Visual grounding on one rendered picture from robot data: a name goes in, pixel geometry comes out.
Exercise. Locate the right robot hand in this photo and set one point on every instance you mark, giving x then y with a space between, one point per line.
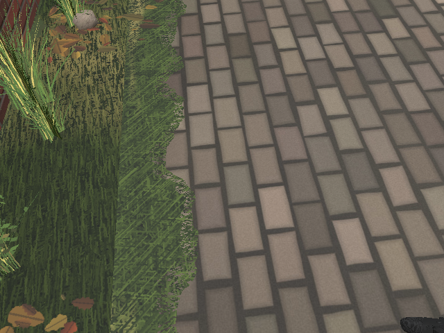
422 325

